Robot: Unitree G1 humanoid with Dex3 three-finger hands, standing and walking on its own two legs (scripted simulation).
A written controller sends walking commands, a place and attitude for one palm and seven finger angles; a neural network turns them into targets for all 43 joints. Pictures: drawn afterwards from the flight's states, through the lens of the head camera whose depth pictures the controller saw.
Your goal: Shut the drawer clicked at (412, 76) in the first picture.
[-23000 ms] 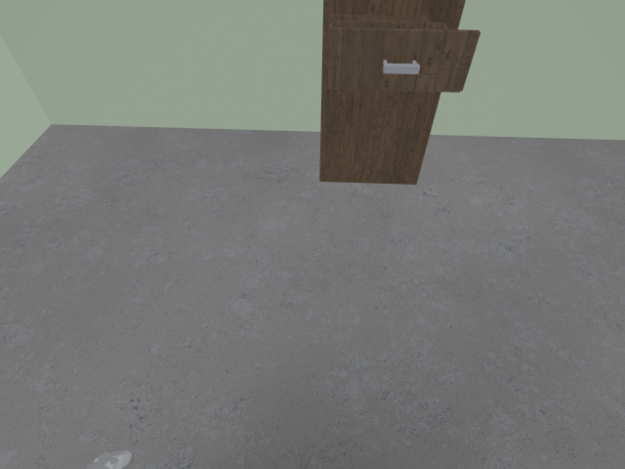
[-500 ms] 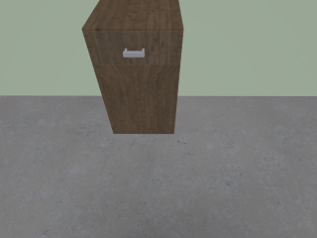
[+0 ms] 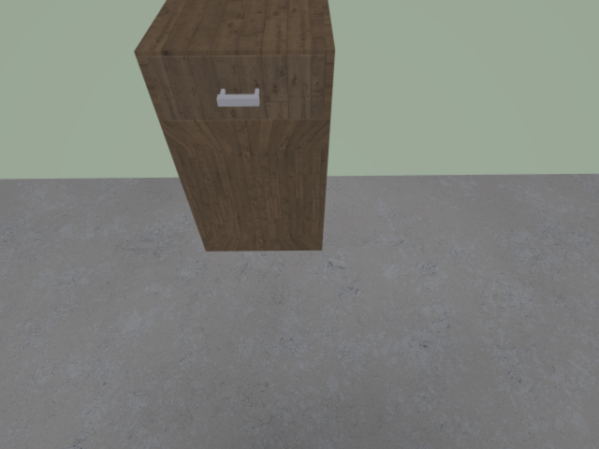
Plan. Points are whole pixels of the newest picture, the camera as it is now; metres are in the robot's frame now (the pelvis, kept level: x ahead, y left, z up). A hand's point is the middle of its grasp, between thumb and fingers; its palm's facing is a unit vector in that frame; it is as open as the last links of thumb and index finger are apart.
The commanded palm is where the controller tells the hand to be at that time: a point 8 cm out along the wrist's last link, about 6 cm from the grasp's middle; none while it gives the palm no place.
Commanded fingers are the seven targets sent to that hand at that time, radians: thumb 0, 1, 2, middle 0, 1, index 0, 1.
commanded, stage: look to check the result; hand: left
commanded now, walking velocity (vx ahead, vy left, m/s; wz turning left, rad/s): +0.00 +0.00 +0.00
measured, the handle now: (239, 96) +0.93 +0.21 -0.04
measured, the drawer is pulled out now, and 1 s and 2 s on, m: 0.00 0.00 0.00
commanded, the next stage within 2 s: stand and wait in 0.32 s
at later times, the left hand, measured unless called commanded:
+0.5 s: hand out of the picture +0.06 +0.21 -0.16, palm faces +0.00 -0.96 -0.29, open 7.4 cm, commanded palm none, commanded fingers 0.00 0.90 0.90 -0.20 -0.30 -0.20 -0.30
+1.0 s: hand out of the picture +0.06 +0.22 -0.16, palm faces +0.00 -0.95 -0.30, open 7.4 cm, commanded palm none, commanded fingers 0.00 0.90 0.90 -0.20 -0.30 -0.20 -0.30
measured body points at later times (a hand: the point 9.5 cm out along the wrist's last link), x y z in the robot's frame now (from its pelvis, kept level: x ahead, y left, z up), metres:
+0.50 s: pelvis +0.01 -0.01 +0.00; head +0.02 -0.02 +0.45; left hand +0.06 +0.26 -0.14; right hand +0.06 -0.28 -0.15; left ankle +0.02 +0.12 -0.74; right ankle -0.04 -0.10 -0.74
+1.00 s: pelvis +0.01 -0.01 +0.00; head +0.02 -0.02 +0.45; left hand +0.06 +0.27 -0.14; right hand +0.05 -0.28 -0.15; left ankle +0.02 +0.12 -0.74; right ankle -0.04 -0.10 -0.74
